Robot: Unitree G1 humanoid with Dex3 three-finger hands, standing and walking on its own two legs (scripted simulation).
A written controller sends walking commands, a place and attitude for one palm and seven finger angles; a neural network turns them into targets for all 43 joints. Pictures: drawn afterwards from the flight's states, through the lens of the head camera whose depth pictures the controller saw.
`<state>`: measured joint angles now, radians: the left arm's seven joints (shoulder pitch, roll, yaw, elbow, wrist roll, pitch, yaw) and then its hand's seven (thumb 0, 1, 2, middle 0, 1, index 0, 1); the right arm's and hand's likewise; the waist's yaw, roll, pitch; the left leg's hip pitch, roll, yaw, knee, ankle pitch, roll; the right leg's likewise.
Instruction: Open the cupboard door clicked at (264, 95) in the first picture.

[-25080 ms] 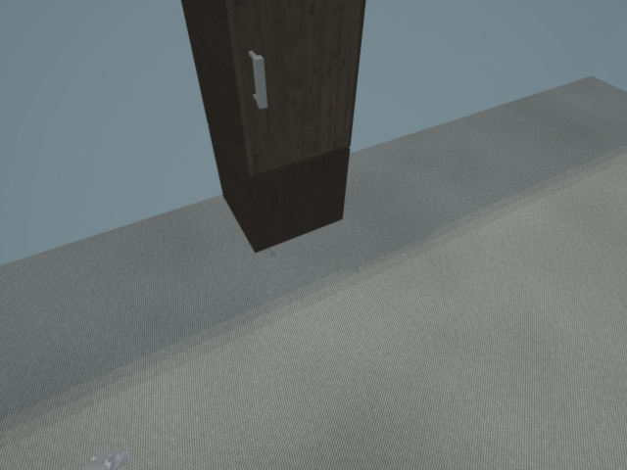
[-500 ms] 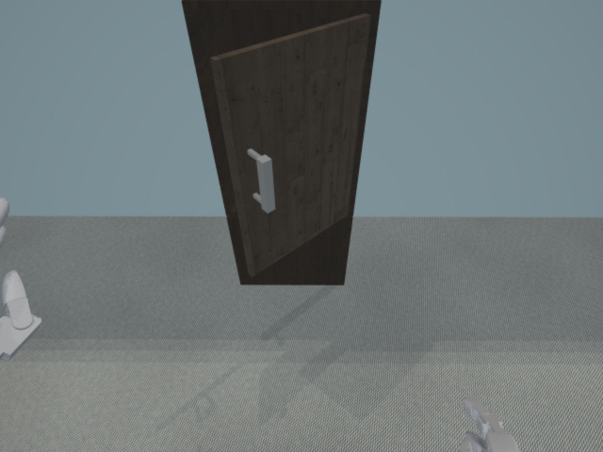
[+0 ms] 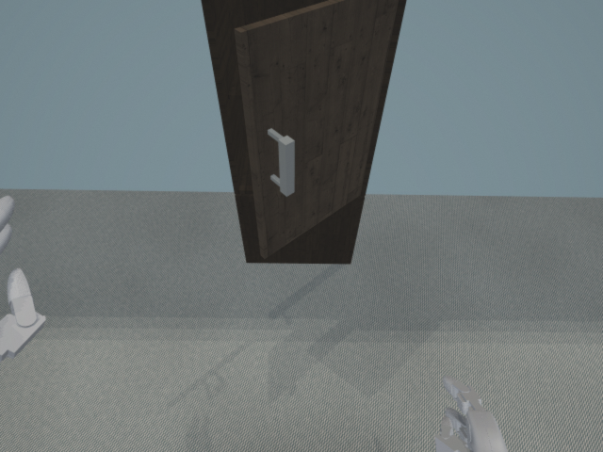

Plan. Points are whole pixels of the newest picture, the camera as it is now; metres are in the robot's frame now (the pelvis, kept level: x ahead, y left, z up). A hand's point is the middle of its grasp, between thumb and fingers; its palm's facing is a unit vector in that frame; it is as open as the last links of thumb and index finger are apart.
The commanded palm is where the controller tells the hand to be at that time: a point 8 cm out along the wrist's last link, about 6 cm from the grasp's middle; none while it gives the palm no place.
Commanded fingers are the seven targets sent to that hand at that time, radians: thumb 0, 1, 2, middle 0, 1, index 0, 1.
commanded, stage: stop stepping back and stand still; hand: left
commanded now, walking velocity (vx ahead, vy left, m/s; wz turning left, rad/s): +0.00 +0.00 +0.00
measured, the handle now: (280, 162) +0.65 +0.09 -0.01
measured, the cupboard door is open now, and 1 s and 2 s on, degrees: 41 41 41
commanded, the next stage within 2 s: let the arm hang, fingers relaxed in 0.16 s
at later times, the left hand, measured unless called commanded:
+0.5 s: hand out of the picture +0.09 +0.20 -0.13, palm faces -0.01 -0.95 -0.32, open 7.4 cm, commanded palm none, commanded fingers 0.00 0.90 0.90 -0.20 -0.30 -0.20 -0.30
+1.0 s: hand out of the picture +0.02 +0.22 -0.15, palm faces +0.06 -0.93 -0.36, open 7.4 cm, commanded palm none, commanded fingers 0.00 0.90 0.90 -0.20 -0.30 -0.20 -0.30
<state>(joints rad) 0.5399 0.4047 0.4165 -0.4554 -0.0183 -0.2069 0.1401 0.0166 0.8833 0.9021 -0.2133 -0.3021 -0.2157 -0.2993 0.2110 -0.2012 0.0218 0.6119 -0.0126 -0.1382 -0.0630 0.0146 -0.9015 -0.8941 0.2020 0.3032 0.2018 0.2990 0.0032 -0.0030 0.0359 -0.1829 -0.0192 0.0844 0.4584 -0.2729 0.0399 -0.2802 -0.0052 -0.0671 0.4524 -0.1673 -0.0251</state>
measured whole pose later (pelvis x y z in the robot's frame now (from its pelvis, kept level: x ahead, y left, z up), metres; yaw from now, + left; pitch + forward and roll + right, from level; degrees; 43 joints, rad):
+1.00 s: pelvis -0.01 -0.03 +0.00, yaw +4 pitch -1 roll +0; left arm 0.16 0.29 0.03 1.13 0.02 0.00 0.01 0.01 0.90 0.90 -0.20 -0.30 -0.20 -0.30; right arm 0.26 -0.26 0.00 1.12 -0.03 0.01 -0.01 0.01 -0.91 -0.89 0.20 0.30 0.20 0.30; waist -0.01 0.05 0.06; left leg -0.17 -0.01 0.01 0.40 -0.21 0.01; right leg -0.23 0.03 -0.10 0.37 -0.12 -0.07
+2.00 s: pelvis +0.03 -0.03 +0.01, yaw +3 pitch +0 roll +0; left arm 0.09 0.29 0.02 1.14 0.01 -0.02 0.01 0.01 0.90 0.90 -0.20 -0.30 -0.21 -0.30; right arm 0.13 -0.30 0.01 1.13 -0.02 0.00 -0.01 0.01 -0.91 -0.89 0.20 0.30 0.20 0.30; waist -0.01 0.03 0.06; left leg -0.06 0.00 0.01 0.28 -0.21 0.00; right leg -0.15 0.04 -0.09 0.30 -0.15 -0.06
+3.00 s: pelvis +0.02 -0.06 +0.00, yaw -23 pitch +2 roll +0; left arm 0.15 0.28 0.10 0.91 0.03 0.07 -0.02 0.01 0.90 0.90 -0.20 -0.30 -0.20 -0.30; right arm 0.11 -0.21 -0.03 0.88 -0.04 0.00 -0.04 0.00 -0.91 -0.89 0.20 0.30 0.20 0.30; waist 0.03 -0.05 0.12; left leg -0.23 0.06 -0.01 0.50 -0.30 -0.05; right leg -0.50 0.07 0.06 0.95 -0.49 0.04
